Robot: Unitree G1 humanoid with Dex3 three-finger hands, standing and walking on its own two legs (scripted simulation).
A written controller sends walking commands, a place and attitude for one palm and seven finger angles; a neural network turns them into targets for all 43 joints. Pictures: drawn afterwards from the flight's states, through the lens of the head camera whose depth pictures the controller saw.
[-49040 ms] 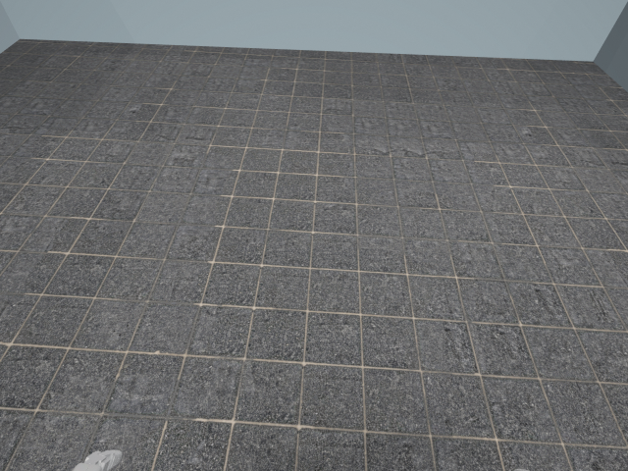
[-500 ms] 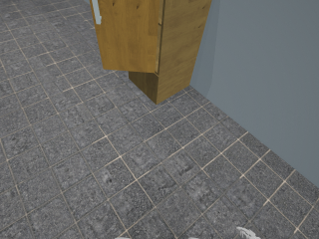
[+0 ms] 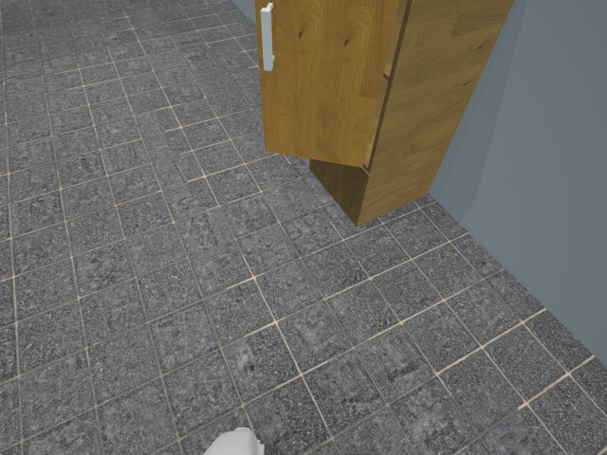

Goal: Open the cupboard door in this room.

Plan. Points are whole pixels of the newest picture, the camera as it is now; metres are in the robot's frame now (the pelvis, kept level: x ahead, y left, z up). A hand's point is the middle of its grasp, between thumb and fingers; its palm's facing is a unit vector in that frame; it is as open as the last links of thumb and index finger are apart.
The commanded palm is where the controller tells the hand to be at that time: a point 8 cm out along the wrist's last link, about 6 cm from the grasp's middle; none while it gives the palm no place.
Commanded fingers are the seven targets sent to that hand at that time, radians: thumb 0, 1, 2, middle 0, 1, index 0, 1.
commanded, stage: take the last steps up to it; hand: left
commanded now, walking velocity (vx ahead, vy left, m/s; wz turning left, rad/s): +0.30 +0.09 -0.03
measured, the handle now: (269, 37) +1.06 +0.21 +0.00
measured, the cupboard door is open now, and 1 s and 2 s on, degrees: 48 48 48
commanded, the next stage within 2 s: come to a stop and stand still in 1.06 s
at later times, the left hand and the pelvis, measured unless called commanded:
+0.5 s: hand (206, 337) +0.30 +0.20 -0.15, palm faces -0.04 -0.98 -0.21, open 7.4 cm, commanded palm none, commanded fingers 0.00 0.90 0.90 -0.20 -0.30 -0.20 -0.30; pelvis +0.17 +0.02 -0.01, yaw -3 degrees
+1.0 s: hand (173, 315) +0.34 +0.28 -0.18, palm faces +0.01 -0.99 -0.15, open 7.4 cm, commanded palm none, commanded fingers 0.00 0.90 0.90 -0.20 -0.30 -0.20 -0.30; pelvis +0.35 +0.10 +0.00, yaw -4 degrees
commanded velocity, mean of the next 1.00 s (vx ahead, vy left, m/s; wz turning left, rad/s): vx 0.28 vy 0.05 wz -0.02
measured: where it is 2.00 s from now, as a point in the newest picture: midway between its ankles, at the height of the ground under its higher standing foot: (287, 371)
